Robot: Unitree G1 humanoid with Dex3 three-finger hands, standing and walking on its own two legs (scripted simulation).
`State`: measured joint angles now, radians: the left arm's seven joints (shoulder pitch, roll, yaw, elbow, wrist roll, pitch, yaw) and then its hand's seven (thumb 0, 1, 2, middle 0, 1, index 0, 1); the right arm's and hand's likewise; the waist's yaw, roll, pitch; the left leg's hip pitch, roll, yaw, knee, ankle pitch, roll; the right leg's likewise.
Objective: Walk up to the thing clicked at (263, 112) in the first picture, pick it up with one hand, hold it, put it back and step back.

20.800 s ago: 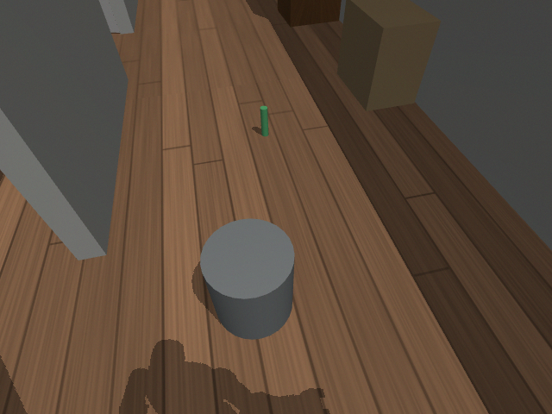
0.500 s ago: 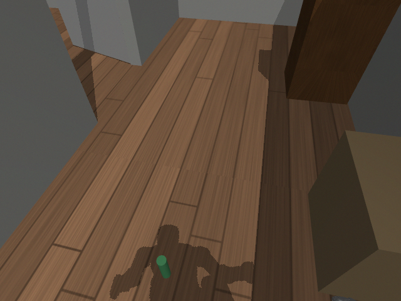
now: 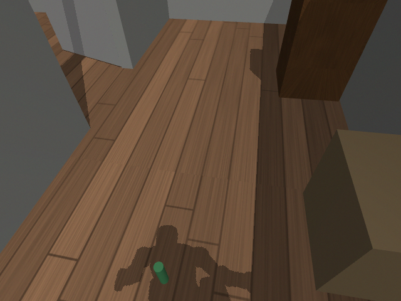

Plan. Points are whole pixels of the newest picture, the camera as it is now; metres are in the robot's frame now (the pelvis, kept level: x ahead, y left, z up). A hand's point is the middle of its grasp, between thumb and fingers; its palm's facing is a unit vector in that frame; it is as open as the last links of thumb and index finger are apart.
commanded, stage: walk up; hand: left
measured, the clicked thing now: (161, 273) +0.37 +0.21 -0.69
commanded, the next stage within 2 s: stand in 0.26 s
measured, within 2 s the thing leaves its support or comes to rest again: neither
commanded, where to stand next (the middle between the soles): +0.08 +0.01 m, yaw -1 degrees
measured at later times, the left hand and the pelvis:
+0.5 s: hand out of the picture +0.09 +0.25 -0.15, palm faces -0.04 -0.94 -0.35, open 7.4 cm; pelvis +0.01 +0.00 +0.00, yaw +0 degrees
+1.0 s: hand out of the picture +0.10 +0.24 -0.15, palm faces -0.03 -0.94 -0.35, open 7.4 cm; pelvis +0.02 -0.01 +0.00, yaw +0 degrees
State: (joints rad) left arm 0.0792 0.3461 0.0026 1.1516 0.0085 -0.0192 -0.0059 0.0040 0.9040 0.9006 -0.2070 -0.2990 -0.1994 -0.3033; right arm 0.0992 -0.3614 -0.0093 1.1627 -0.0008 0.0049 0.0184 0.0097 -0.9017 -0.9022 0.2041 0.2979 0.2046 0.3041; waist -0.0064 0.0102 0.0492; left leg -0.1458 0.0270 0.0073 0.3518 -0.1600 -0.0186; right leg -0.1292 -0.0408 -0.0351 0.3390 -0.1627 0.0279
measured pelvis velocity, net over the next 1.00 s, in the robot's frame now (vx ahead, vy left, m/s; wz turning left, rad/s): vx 0.02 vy -0.01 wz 0.00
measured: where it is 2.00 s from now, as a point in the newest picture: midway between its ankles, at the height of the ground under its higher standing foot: outside the picture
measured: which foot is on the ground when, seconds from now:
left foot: down 0.00-1.00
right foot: down 0.00-1.00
